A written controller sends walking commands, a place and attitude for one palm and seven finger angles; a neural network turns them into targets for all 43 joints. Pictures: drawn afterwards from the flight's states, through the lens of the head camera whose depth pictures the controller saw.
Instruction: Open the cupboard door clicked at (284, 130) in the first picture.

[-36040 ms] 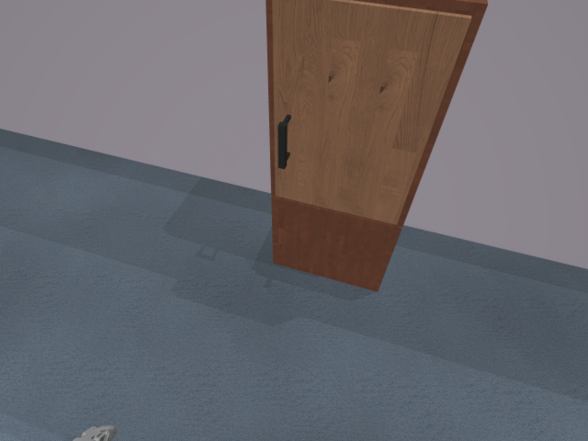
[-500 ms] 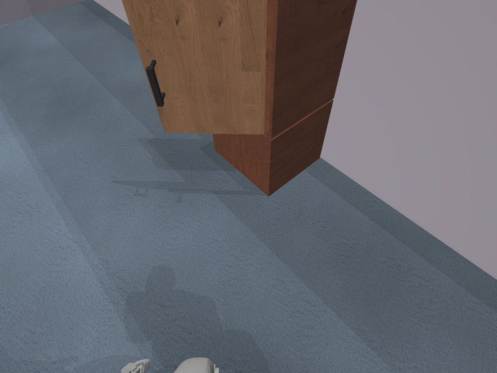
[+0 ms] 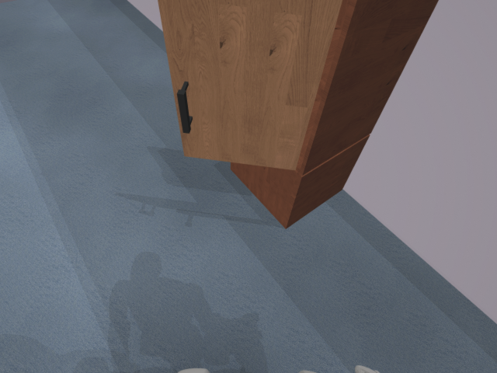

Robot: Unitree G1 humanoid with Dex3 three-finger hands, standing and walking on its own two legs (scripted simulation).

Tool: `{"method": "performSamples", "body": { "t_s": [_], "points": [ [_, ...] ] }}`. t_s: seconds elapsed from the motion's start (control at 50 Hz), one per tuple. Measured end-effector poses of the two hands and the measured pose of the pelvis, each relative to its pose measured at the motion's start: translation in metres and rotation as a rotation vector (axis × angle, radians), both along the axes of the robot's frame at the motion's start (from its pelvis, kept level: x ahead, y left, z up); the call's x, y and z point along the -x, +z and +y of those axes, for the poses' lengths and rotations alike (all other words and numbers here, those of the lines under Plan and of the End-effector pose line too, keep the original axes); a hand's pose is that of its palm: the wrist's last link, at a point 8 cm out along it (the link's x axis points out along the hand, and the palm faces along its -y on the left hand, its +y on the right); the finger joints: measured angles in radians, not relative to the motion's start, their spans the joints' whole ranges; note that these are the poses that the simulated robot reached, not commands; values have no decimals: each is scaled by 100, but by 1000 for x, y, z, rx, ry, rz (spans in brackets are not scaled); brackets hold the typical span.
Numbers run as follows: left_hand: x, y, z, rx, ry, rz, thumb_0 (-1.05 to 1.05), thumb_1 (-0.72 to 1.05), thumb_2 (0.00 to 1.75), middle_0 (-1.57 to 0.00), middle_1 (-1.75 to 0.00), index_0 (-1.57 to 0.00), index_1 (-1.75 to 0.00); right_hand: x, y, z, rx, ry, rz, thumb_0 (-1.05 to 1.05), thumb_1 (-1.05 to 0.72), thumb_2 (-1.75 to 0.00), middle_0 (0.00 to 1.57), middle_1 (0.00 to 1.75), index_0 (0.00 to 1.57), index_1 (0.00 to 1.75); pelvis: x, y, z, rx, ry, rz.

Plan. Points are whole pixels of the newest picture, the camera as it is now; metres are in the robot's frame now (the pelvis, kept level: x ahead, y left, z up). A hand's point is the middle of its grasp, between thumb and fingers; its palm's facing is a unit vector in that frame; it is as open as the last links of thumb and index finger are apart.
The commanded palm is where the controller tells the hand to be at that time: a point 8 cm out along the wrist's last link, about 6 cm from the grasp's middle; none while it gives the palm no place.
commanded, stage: take the last steps up to it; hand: left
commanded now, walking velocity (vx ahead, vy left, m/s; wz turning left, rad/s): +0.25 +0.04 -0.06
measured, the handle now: (186, 108) +0.77 +0.27 -0.10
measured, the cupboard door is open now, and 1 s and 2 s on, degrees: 46 46 46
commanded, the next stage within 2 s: come to a stop and stand still in 0.24 s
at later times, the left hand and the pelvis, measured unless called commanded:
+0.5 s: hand (192, 295) +0.27 +0.14 -0.16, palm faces -0.07 -0.98 -0.20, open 7.3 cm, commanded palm none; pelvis +0.15 -0.02 +0.01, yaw -2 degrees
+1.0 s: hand (139, 333) +0.19 +0.23 -0.18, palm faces -0.01 -0.98 -0.19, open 7.4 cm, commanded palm none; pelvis +0.16 +0.03 +0.01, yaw -4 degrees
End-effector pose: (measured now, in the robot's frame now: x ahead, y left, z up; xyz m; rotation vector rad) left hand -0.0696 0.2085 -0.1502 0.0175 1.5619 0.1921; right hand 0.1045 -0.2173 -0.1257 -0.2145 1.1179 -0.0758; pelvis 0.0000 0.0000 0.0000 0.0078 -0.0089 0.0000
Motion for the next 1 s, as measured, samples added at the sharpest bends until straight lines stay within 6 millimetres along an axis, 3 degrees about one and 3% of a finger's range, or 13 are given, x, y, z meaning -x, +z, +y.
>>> {"method": "performSamples", "body": {
  "t_s": [0.12,0.2,0.3,0.38,0.44,0.5,0.64,0.74,0.88,1.0],
  "points": [
    [-133,14,30,-55,-94,-223,1,92,90,-19,-29,-20,-30,29,5,-12,40,-114,118,-2,-96,-90,20,30,20,30,-39,11,10,-8,-22,7],
    [-213,25,38,-89,-155,-339,1,93,90,-19,-29,-19,-30,55,1,-13,27,-161,244,-2,-94,-90,20,30,20,30,-67,12,8,-13,-30,6],
    [-297,32,24,-109,-241,-426,1,92,90,-19,-29,-19,-30,78,-10,-7,-22,-222,388,0,-92,-90,20,30,20,30,-103,5,-3,-22,-43,3],
    [-340,27,3,-110,-274,-478,0,92,90,-19,-29,-19,-30,76,-24,-7,-68,-258,474,0,-92,-90,20,30,20,30,-132,-7,-17,-14,-46,-4],
    [-341,26,-9,-95,-267,-454,0,92,90,-19,-29,-20,-30,51,-23,-10,-72,-265,470,0,-91,-90,20,30,20,30,-144,-2,-20,-7,-40,-13],
    [-331,25,-17,-77,-244,-389,0,91,90,-20,-29,-20,-30,12,-19,-13,-68,-260,413,0,-91,-90,20,30,20,30,-154,5,-20,-8,-41,-6],
    [-317,20,15,-104,-169,-327,-2,94,90,-20,-29,-20,-30,-80,-11,-17,-17,-192,248,1,-93,-90,20,30,20,30,-166,7,-6,0,-30,-2],
    [-301,-2,46,-87,-132,-273,-1,93,90,-20,-29,-20,-30,-125,-4,-14,60,-149,127,1,-93,-90,20,30,20,30,-173,-4,18,33,-24,-1],
    [-274,-3,70,-76,-116,-185,0,92,90,-20,-29,-20,-30,-141,15,5,106,-99,77,0,-92,-90,20,30,20,30,-168,4,31,39,-42,10],
    [-255,5,71,-63,-142,-136,0,91,90,-20,-29,-20,-30,-125,20,11,83,-123,79,0,-91,-90,20,30,20,30,-159,12,30,50,-64,27]
  ]
}}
